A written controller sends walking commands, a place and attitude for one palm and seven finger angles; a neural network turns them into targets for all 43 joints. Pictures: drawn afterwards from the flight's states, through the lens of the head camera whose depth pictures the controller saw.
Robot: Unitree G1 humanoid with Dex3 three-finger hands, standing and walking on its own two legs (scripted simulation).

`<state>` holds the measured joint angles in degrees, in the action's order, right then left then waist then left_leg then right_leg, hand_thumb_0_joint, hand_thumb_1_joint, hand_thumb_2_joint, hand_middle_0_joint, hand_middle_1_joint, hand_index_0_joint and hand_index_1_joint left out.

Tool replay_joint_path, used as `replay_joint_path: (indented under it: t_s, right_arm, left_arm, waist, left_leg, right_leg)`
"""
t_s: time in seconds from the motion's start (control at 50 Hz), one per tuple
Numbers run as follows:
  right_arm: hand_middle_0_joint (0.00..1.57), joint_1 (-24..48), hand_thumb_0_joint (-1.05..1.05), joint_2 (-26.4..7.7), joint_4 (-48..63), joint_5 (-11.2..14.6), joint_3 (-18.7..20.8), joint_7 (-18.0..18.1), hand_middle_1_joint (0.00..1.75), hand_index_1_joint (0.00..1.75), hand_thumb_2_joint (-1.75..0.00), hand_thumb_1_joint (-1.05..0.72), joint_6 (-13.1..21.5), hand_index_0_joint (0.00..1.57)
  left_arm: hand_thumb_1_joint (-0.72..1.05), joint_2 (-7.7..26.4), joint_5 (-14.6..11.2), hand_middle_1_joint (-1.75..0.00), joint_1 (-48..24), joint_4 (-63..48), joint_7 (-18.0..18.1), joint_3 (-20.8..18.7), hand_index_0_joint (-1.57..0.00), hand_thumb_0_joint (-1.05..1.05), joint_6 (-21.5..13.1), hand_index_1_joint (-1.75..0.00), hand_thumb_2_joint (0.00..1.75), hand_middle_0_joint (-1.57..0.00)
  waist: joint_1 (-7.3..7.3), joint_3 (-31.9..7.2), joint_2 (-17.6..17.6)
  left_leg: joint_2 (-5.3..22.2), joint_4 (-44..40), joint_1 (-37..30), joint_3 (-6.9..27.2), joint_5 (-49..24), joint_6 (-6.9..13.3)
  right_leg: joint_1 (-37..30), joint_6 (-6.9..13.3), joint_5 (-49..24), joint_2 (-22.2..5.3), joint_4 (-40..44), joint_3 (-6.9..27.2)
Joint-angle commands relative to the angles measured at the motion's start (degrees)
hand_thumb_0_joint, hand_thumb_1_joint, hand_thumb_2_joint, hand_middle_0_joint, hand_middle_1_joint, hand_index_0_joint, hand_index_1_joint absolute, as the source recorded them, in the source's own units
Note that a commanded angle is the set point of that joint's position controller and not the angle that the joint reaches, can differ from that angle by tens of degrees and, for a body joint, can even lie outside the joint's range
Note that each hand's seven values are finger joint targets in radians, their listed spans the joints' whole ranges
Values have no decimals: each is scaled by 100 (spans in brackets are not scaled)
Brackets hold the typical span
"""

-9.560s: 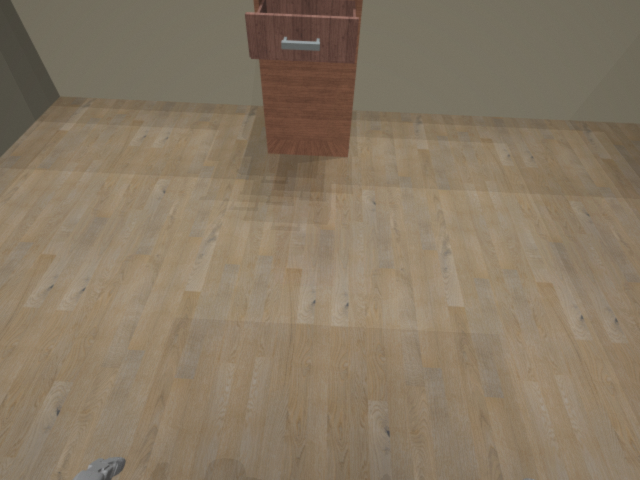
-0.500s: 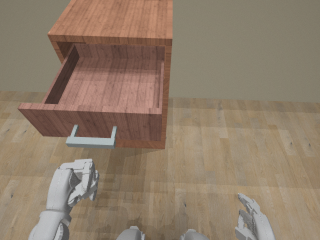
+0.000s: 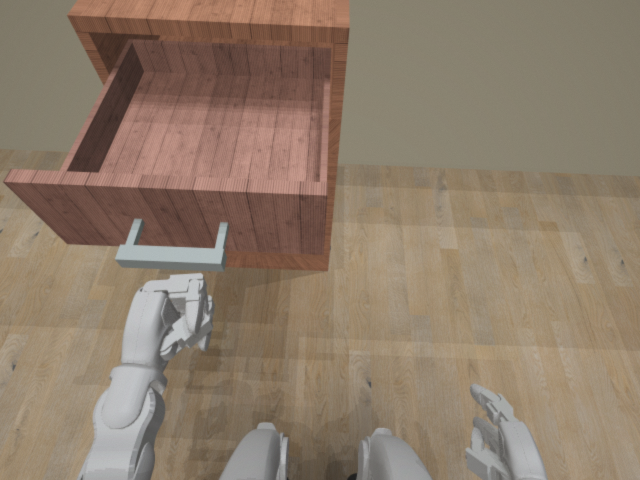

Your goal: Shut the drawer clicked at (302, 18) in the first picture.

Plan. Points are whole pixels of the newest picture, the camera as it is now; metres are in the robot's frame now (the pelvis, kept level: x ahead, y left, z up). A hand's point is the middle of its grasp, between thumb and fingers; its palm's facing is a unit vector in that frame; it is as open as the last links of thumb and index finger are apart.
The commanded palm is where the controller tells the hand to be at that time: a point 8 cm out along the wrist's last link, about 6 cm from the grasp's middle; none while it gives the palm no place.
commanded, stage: bring the fist close to the handle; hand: left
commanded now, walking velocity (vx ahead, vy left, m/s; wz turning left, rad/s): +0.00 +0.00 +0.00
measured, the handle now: (176, 243) +0.39 +0.20 +0.03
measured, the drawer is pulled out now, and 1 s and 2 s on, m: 0.30 0.27 0.14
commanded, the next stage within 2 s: push the drawer shut in 0.38 s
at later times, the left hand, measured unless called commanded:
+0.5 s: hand (207, 323) +0.29 +0.15 +0.03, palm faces -0.04 -1.00 -0.04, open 3.3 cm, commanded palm +0.28 +0.20 +0.03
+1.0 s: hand (213, 284) +0.34 +0.15 +0.03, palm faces -0.04 -1.00 -0.05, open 3.0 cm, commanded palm +0.34 +0.20 +0.03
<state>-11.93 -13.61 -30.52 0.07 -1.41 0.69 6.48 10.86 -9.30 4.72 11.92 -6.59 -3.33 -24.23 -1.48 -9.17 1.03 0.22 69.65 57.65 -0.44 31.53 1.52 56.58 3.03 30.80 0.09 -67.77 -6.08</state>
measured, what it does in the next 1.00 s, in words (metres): stands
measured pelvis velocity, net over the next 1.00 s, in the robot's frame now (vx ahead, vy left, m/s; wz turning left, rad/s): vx -0.01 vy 0.00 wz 0.00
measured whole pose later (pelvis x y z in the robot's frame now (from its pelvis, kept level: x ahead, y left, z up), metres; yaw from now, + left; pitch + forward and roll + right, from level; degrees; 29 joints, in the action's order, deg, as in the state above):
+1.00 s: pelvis -0.01 +0.00 +0.00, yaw +0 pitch +20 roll -2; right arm -12.3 -13.9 -33.0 0.6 -1.8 1.3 2.9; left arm 12.5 -8.8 -9.3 23.8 -5.7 -4.7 -24.2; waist -2.3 -8.7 1.1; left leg 0.2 70.0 59.4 0.0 30.8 1.7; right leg 58.0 2.9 29.9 0.1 -67.6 -6.4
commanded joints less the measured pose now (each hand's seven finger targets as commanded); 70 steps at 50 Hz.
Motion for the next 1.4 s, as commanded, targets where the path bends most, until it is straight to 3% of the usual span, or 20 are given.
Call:
replay_joint_path:
  t_s: [0.0,0.02,0.06,0.14,0.36,0.42,0.5,0.52,0.56,0.6,0.68,0.72,0.78,0.82,1.02,1.1,1.26,1.3,1.34,1.38]
  right_arm:
    - [20,46,0,-769,821,25,374,16,30,30,-90,-90,173,20]
    - [20,23,0,-783,842,25,371,22,30,30,-90,-90,140,20]
    - [20,33,0,-757,881,46,373,17,30,30,-90,-90,98,20]
    - [20,47,0,-771,829,55,350,37,30,30,-90,-90,37,20]
    - [20,40,0,-770,855,46,357,22,30,30,-90,-90,18,20]
    - [20,52,0,-797,885,46,363,32,30,30,-90,-90,-10,20]
    - [20,40,0,-766,845,40,349,33,30,30,-90,-90,-25,20]
    - [20,6,0,-791,802,31,349,51,30,30,-90,-90,-24,20]
    - [20,29,0,-782,778,20,348,53,30,30,-90,-90,-24,20]
    - [20,9,0,-799,743,33,348,56,30,30,-90,-90,-40,20]
    - [20,-9,0,-807,724,43,343,53,30,30,-90,-90,-88,20]
    - [20,-47,0,-811,691,52,326,66,30,30,-90,-90,-109,20]
    - [20,-73,0,-810,601,43,329,84,30,30,-90,-90,-125,20]
    - [20,-93,0,-820,563,40,318,92,30,30,-90,-90,-118,20]
    - [20,-216,0,-867,343,53,304,132,30,30,-90,-90,-163,20]
    - [20,-290,0,-866,299,48,304,114,30,30,-90,-90,-181,20]
    - [20,-505,0,-898,230,20,327,36,30,30,-90,-90,-265,20]
    - [20,-569,0,-929,165,9,342,42,30,30,-90,-90,-284,20]
    - [20,-619,0,-929,154,-8,341,31,30,30,-90,-90,-302,20]
    - [20,-678,0,-935,91,-23,349,18,30,30,-90,-90,-326,20]
  left_arm:
    - [90,567,-111,-160,-711,-1283,-51,-358,-140,0,-411,-160,90,-140]
    - [90,614,-123,-160,-625,-1230,-48,-407,-140,0,-364,-160,90,-140]
    - [90,541,-138,-160,-541,-1342,-48,-356,-140,0,-326,-160,90,-140]
    - [90,522,-116,-160,-769,-1201,13,-315,-140,0,-281,-160,90,-140]
    - [90,400,-77,-160,-617,-1294,51,-126,-140,0,-429,-160,90,-140]
    - [90,648,-61,-160,-493,-1201,101,-381,-140,0,-402,-160,90,-140]
    - [90,410,-22,-160,-974,-1288,137,-97,-140,0,-413,-160,90,-140]
    - [90,523,-13,-160,-1211,-1255,160,-177,-140,0,-425,-160,90,-140]
    - [90,478,28,-160,-1315,-1187,167,-150,-140,0,-447,-160,90,-140]
    - [90,551,-6,-160,-1344,-943,176,-275,-140,0,-388,-160,90,-140]
    - [90,636,4,-160,-1608,-807,151,-342,-140,0,-289,-160,90,-140]
    - [90,570,-7,-160,-1916,-654,148,-271,-140,0,-240,-160,90,-140]
    - [90,700,-17,-160,-2272,-564,191,-431,-140,0,-279,-160,90,-140]
    - [90,632,9,-160,-2596,-445,185,-288,-140,0,-308,-160,90,-140]
    - [90,1040,-56,-160,-3554,431,119,-753,-140,0,-359,-160,90,-140]
    - [90,1059,-55,-160,-3922,675,100,-815,-140,0,-395,-160,90,-140]
    - [90,977,28,-160,-4461,1305,129,-782,-140,0,-495,-160,90,-140]
    - [90,1114,65,-160,-4797,1429,172,-896,-140,0,-550,-160,90,-140]
    - [90,1106,128,-160,-4951,1544,182,-867,-140,0,-598,-160,90,-140]
    - [90,1067,147,-160,-5190,1704,223,-855,-140,0,-627,-160,90,-140]
  waist:
    - [20,-2070,161]
    - [20,-2084,6]
    - [46,-2057,119]
    - [-98,-1721,-43]
    - [-95,-1718,107]
    - [-27,-1665,3]
    - [-151,-1708,94]
    - [-214,-1690,4]
    - [-146,-1802,199]
    - [-144,-1749,-2]
    - [-106,-1948,123]
    - [-228,-1854,-22]
    - [-190,-1933,79]
    - [-296,-1877,96]
    - [-305,-1994,55]
    - [-289,-2132,276]
    - [-412,-2076,197]
    - [-466,-2131,75]
    - [-466,-2215,321]
    - [-508,-2203,306]
  left_leg:
    - [-52,-867,-1073,233,-1818,-20]
    - [-45,-879,-1019,259,-1852,-4]
    - [-48,-925,-1069,233,-1834,-15]
    - [-32,-914,-909,250,-1549,5]
    - [-36,-942,-1089,279,-1583,-7]
    - [-47,-957,-907,274,-1455,-4]
    - [-38,-909,-1058,286,-1525,-5]
    - [-23,-869,-1005,322,-1504,10]
    - [-39,-874,-1080,317,-1503,-15]
    - [-39,-884,-1003,303,-1422,-12]
    - [-43,-911,-1100,288,-1579,-23]
    - [-28,-893,-1036,314,-1567,-1]
    - [-47,-872,-1010,276,-1513,-8]
    - [-38,-849,-1000,299,-1485,4]
    - [-48,-871,-862,249,-1251,10]
    - [-52,-935,-974,252,-1346,-24]
    - [-31,-980,-1068,274,-1410,-33]
    - [-18,-955,-1017,288,-1355,-20]
    - [-16,-967,-1197,306,-1489,-47]
    - [1,-968,-1245,339,-1535,-64]
  right_leg:
    - [-1432,-137,-1811,-1,831,515]
    - [-1480,-137,-1832,20,820,500]
    - [-1515,-149,-1832,9,861,504]
    - [-1303,-170,-1548,19,944,498]
    - [-1168,-138,-1512,20,925,444]
    - [-1265,-126,-1377,24,948,474]
    - [-1114,-143,-1450,19,919,451]
    - [-1048,-144,-1407,31,896,445]
    - [-1032,-130,-1378,18,862,454]
    - [-1087,-143,-1331,22,933,465]
    - [-1201,-138,-1507,17,911,479]
    - [-1157,-149,-1515,28,924,458]
    - [-1208,-152,-1481,11,949,513]
    - [-1092,-156,-1426,17,946,507]
    - [-1192,-164,-1200,37,1065,616]
    - [-1194,-152,-1303,32,1040,598]
    - [-998,-162,-1365,78,1024,531]
    - [-968,-172,-1315,83,1014,545]
    - [-833,-152,-1398,82,956,503]
    - [-736,-154,-1392,86,941,486]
